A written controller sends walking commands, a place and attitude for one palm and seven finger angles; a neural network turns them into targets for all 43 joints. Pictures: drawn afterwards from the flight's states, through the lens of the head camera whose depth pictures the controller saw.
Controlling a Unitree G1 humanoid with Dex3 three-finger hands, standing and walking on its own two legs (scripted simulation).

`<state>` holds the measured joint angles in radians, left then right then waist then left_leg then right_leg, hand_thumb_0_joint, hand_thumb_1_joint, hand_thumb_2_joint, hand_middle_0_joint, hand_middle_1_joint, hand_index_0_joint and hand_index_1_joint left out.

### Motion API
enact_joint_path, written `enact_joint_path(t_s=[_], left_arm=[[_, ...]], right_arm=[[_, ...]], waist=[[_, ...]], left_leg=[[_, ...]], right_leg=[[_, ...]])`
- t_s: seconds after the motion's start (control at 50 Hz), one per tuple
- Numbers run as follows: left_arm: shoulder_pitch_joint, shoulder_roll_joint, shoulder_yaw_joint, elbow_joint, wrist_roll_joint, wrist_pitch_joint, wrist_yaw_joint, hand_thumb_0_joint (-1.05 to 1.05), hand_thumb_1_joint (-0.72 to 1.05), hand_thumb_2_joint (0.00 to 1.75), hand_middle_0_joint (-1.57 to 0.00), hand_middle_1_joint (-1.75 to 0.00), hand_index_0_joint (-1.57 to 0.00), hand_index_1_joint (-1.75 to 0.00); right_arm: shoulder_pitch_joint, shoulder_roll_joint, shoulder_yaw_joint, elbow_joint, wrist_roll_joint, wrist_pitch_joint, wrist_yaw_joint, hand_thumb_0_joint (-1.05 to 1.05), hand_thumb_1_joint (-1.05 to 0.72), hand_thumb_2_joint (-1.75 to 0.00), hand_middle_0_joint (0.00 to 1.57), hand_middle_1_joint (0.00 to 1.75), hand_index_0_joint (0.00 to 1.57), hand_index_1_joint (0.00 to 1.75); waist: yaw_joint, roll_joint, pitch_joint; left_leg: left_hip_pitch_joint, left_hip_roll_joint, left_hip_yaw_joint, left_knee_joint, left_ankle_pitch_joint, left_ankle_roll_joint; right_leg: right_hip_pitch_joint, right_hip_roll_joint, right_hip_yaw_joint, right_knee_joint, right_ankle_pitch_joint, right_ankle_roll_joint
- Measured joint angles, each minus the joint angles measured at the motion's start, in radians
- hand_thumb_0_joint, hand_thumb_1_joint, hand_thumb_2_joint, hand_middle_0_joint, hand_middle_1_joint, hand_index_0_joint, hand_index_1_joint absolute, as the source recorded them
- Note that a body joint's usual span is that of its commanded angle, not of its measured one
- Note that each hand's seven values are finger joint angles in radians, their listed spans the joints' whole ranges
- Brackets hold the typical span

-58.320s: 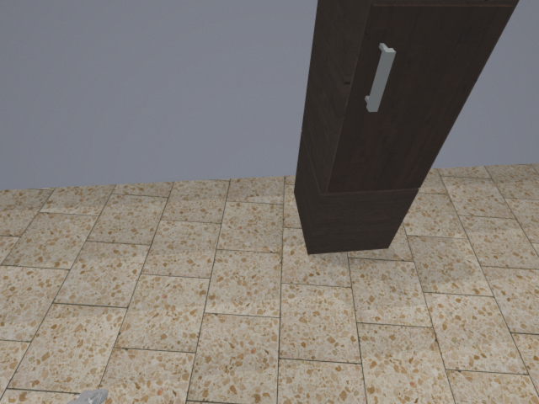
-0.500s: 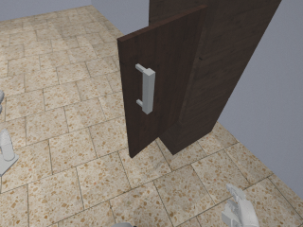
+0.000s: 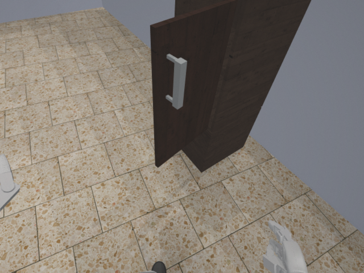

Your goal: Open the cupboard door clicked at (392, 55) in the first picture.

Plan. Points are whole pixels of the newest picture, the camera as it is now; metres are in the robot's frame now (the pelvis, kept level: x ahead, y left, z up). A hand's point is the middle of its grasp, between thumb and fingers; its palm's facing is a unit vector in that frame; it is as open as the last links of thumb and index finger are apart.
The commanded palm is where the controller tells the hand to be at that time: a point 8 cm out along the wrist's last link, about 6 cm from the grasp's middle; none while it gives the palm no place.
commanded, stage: stop stepping back and stand still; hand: left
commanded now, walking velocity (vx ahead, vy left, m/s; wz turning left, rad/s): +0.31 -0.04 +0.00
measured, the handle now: (174, 82) +0.59 +0.07 +0.09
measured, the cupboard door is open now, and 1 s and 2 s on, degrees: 100 100 100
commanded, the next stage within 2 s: let the arm hang, fingers relaxed in 1.84 s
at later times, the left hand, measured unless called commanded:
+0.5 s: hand (7, 262) +0.11 +0.23 +0.16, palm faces +0.37 -0.82 -0.44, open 7.4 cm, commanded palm +0.04 +0.28 +0.18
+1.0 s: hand out of the picture +0.08 +0.23 +0.17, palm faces +0.42 -0.78 -0.46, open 7.4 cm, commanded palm +0.03 +0.27 +0.18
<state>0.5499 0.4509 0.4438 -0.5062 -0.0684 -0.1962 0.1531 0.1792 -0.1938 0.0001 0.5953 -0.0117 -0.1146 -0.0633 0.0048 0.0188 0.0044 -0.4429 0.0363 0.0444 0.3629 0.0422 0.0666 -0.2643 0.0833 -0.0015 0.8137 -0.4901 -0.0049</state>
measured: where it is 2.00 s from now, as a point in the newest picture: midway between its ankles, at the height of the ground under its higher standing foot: outside the picture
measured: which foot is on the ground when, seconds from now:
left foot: down 0.00-0.10, up 0.12-0.26, down 0.28-0.58, up 0.60-0.96, down 0.98-1.00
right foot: up 0.00-0.10, down 0.12-0.30, up 0.32-0.56, down 0.58-1.00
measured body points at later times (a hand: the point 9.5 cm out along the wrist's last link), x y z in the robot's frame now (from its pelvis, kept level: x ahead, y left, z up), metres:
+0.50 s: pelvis -0.11 -0.02 +0.00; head -0.12 -0.01 +0.45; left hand +0.08 +0.28 +0.18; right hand +0.02 -0.25 -0.09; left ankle -0.02 +0.08 -0.73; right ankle -0.11 -0.10 -0.71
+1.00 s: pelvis -0.11 -0.02 +0.00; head -0.11 -0.03 +0.45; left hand +0.06 +0.27 +0.19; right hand +0.05 -0.29 -0.08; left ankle -0.10 +0.11 -0.74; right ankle -0.12 -0.09 -0.73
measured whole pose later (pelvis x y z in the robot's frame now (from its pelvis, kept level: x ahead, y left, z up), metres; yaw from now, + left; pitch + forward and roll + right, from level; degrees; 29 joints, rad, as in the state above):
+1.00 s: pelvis -0.11 -0.02 +0.00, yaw +0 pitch +0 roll +0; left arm 0.55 0.37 0.37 -0.46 -0.02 -0.23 0.16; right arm 0.22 -0.26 -0.03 0.63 0.00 -0.13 -0.09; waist 0.02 0.01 0.00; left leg -0.22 0.04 0.05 0.45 -0.23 0.01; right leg -0.21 0.02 -0.12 0.48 -0.28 -0.07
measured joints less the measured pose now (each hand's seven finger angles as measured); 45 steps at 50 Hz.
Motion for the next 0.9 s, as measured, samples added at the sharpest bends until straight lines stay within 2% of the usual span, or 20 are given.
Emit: enact_joint_path(t_s=[0.06, 0.1, 0.12, 0.16, 0.2, 0.22, 0.28, 0.3, 0.34, 0.38, 0.42, 0.48, 0.54, 0.56, 0.58, 0.62, 0.66, 0.72, 0.78, 0.9], left_arm=[[0.014, -0.012, -0.028, -0.034, -0.009, 0.01, -0.001, 0.01, 0.89, 0.9, -0.21, -0.3, -0.21, -0.3], [0.024, 0.006, -0.023, -0.071, -0.01, 0.012, 0.0, 0.01, 0.89, 0.9, -0.21, -0.3, -0.21, -0.3], [0.027, 0.008, -0.018, -0.09, -0.007, 0.008, 0.0, 0.01, 0.89, 0.9, -0.21, -0.3, -0.21, -0.3], [0.037, -0.005, -0.036, -0.11, -0.004, 0.007, -0.007, 0.01, 0.89, 0.9, -0.21, -0.3, -0.21, -0.3], [0.069, 0.007, -0.03, -0.115, -0.001, 0.007, -0.015, 0.01, 0.88, 0.9, -0.21, -0.3, -0.22, -0.3], [0.079, 0.011, -0.021, -0.111, 0.002, 0.009, -0.015, 0.01, 0.88, 0.9, -0.21, -0.3, -0.22, -0.3], [0.058, 0.001, 0.001, -0.057, 0.009, 0.003, -0.001, 0.01, 0.88, 0.9, -0.21, -0.31, -0.22, -0.3], [0.024, -0.009, 0.002, -0.023, 0.011, 0.004, 0.004, 0.01, 0.88, 0.9, -0.21, -0.31, -0.22, -0.3], [-0.065, -0.043, -0.003, 0.066, 0.018, 0.015, 0.016, 0.01, 0.88, 0.9, -0.21, -0.3, -0.22, -0.3], [-0.121, -0.061, -0.006, 0.133, 0.024, 0.032, 0.022, 0.01, 0.89, 0.9, -0.21, -0.3, -0.21, -0.3], [-0.131, -0.051, -0.016, 0.146, 0.028, 0.046, 0.015, 0.01, 0.89, 0.9, -0.2, -0.3, -0.21, -0.3], [-0.06, -0.041, -0.041, 0.088, 0.032, 0.047, 0.005, 0.01, 0.89, 0.9, -0.2, -0.3, -0.21, -0.3], [0.04, -0.027, -0.058, 0.021, 0.039, 0.031, -0.005, 0.01, 0.89, 0.9, -0.21, -0.3, -0.21, -0.3], [0.067, -0.014, -0.054, 0.003, 0.043, 0.025, -0.007, 0.01, 0.89, 0.9, -0.21, -0.3, -0.21, -0.3], [0.081, 0.0, -0.046, -0.012, 0.048, 0.018, -0.009, 0.01, 0.89, 0.9, -0.21, -0.3, -0.21, -0.3], [0.075, -0.001, -0.039, -0.016, 0.048, 0.008, -0.015, 0.01, 0.89, 0.9, -0.21, -0.3, -0.21, -0.3], [0.054, -0.021, -0.032, 0.02, 0.047, -0.015, -0.02, 0.01, 0.88, 0.9, -0.21, -0.31, -0.22, -0.3], [0.023, -0.056, -0.022, 0.109, 0.045, -0.029, -0.017, 0.01, 0.88, 0.9, -0.21, -0.31, -0.22, -0.3], [-0.021, -0.09, -0.037, 0.184, 0.05, -0.03, -0.007, 0.01, 0.88, 0.9, -0.21, -0.3, -0.22, -0.3], [-0.034, -0.116, -0.089, 0.156, 0.054, -0.03, 0.0, 0.01, 0.89, 0.9, -0.21, -0.3, -0.21, -0.3]], right_arm=[[-0.003, 0.002, 0.001, 0.0, 0.0, -0.011, 0.004, 0.01, -0.9, -0.9, 0.2, 0.3, 0.2, 0.3], [-0.013, 0.01, 0.007, -0.008, 0.001, -0.013, 0.006, 0.01, -0.9, -0.9, 0.2, 0.3, 0.2, 0.3], [-0.027, 0.006, 0.01, -0.007, 0.001, -0.012, 0.007, 0.01, -0.9, -0.9, 0.2, 0.3, 0.2, 0.3], [-0.034, -0.006, 0.01, 0.031, -0.005, 0.005, 0.003, 0.01, -0.9, -0.9, 0.2, 0.3, 0.2, 0.3], [0.012, 0.001, 0.013, 0.062, 0.006, 0.022, 0.005, 0.01, -0.9, -0.9, 0.2, 0.3, 0.2, 0.3], [0.04, 0.006, 0.015, 0.072, 0.012, 0.028, 0.003, 0.01, -0.9, -0.9, 0.2, 0.3, 0.2, 0.3], [0.11, -0.002, 0.023, 0.082, 0.018, 0.021, -0.015, 0.01, -0.9, -0.9, 0.2, 0.3, 0.2, 0.3], [0.116, -0.008, 0.019, 0.088, 0.019, 0.013, -0.023, 0.01, -0.9, -0.9, 0.2, 0.3, 0.2, 0.3], [0.099, -0.018, 0.016, 0.096, 0.018, 0.007, -0.034, 0.01, -0.9, -0.9, 0.2, 0.3, 0.2, 0.3], [0.076, -0.014, 0.019, 0.097, 0.006, -0.004, -0.034, 0.01, -0.9, -0.9, 0.2, 0.3, 0.2, 0.3], [0.068, 0.003, 0.024, 0.091, 0.0, -0.015, -0.024, 0.01, -0.9, -0.9, 0.2, 0.3, 0.2, 0.3], [0.077, 0.023, 0.032, 0.068, 0.0, -0.017, -0.008, 0.01, -0.9, -0.9, 0.2, 0.3, 0.2, 0.3], [0.101, 0.027, 0.028, 0.039, -0.001, -0.008, -0.005, 0.01, -0.9, -0.9, 0.2, 0.3, 0.2, 0.3], [0.108, 0.027, 0.024, 0.03, -0.001, -0.003, -0.007, 0.01, -0.9, -0.9, 0.2, 0.3, 0.2, 0.3], [0.11, 0.024, 0.018, 0.024, -0.001, 0.003, -0.008, 0.01, -0.9, -0.9, 0.2, 0.3, 0.2, 0.3], [0.091, 0.007, 0.006, 0.053, -0.005, 0.02, -0.01, 0.01, -0.9, -0.9, 0.2, 0.3, 0.2, 0.3], [0.081, -0.013, 0.0, 0.095, -0.008, 0.028, -0.01, 0.01, -0.9, -0.9, 0.2, 0.3, 0.2, 0.3], [0.093, -0.035, -0.011, 0.114, 0.001, 0.029, -0.015, 0.01, -0.9, -0.9, 0.2, 0.3, 0.2, 0.3], [0.098, -0.058, -0.024, 0.111, 0.008, 0.015, -0.023, 0.01, -0.9, -0.9, 0.2, 0.3, 0.2, 0.3], [0.07, -0.077, -0.034, 0.087, 0.01, -0.008, -0.031, 0.01, -0.9, -0.9, 0.2, 0.3, 0.2, 0.3]], waist=[[0.005, -0.01, -0.014], [0.009, -0.054, -0.014], [0.019, -0.061, -0.003], [0.028, -0.025, 0.021], [0.032, -0.036, -0.016], [0.037, -0.047, -0.04], [0.031, -0.053, -0.098], [0.018, -0.055, -0.102], [0.009, -0.052, -0.075], [-0.007, -0.043, -0.042], [-0.03, -0.048, -0.019], [-0.052, -0.052, -0.009], [-0.057, -0.039, -0.021], [-0.055, -0.039, -0.027], [-0.045, -0.039, -0.029], [-0.011, -0.029, -0.015], [0.011, -0.026, -0.016], [0.018, -0.02, -0.045], [0.011, -0.011, -0.052], [0.009, -0.022, -0.024]], left_leg=[[-0.044, -0.007, 0.0, -0.055, 0.03, -0.02], [-0.105, -0.036, 0.022, -0.027, -0.036, -0.06], [-0.152, -0.039, 0.027, 0.042, -0.113, -0.082], [-0.193, -0.033, -0.017, 0.268, -0.235, -0.099], [-0.173, -0.05, -0.029, 0.424, -0.258, -0.103], [-0.134, -0.051, -0.022, 0.441, -0.262, -0.098], [0.049, -0.043, -0.007, 0.291, -0.307, -0.063], [0.072, -0.058, -0.004, 0.253, -0.365, -0.029], [0.073, -0.075, 0.01, 0.258, -0.327, 0.0], [0.09, -0.071, 0.022, 0.228, -0.264, 0.0], [0.114, -0.068, 0.02, 0.174, -0.22, -0.007], [0.138, -0.052, 0.019, 0.107, -0.181, -0.019], [0.121, -0.039, 0.018, 0.107, -0.216, -0.034], [0.097, -0.041, 0.019, 0.137, -0.259, -0.038], [0.056, -0.04, 0.02, 0.202, -0.342, -0.045], [-0.04, -0.047, -0.015, 0.44, -0.425, -0.061], [-0.103, -0.051, -0.029, 0.635, -0.382, -0.075], [-0.124, -0.033, -0.025, 0.726, -0.293, -0.086], [-0.081, -0.013, -0.014, 0.645, -0.273, -0.078], [0.088, -0.001, 0.02, 0.309, -0.299, -0.052]], right_leg=[[0.099, -0.001, -0.031, -0.142, -0.039, -0.015], [0.175, -0.025, -0.034, -0.325, -0.038, -0.046], [0.173, -0.032, -0.024, -0.366, 0.007, -0.064], [0.162, -0.008, -0.031, -0.328, 0.054, -0.06], [0.169, -0.016, -0.026, -0.326, 0.064, -0.046], [0.175, -0.024, -0.018, -0.327, 0.064, -0.041], [0.176, -0.035, -0.011, -0.298, 0.043, -0.03], [0.16, -0.049, -0.016, -0.257, 0.023, -0.024], [0.103, -0.068, -0.008, -0.128, 0.003, -0.008], [0.016, -0.062, 0.005, 0.027, -0.017, -0.002], [-0.047, -0.061, 0.001, 0.089, 0.001, -0.002], [-0.07, -0.067, -0.038, 0.018, 0.038, -0.003], [-0.014, -0.066, -0.097, -0.124, 0.039, -0.012], [0.02, -0.066, -0.103, -0.19, 0.028, -0.019], [0.029, -0.064, -0.097, -0.242, 0.051, -0.044], [0.006, -0.058, -0.098, -0.242, 0.173, -0.085], [0.014, -0.059, -0.095, -0.262, 0.202, -0.094], [0.039, -0.069, -0.093, -0.326, 0.225, -0.088], [0.062, -0.084, -0.101, -0.37, 0.244, -0.081], [0.076, -0.098, -0.105, -0.387, 0.247, -0.072]])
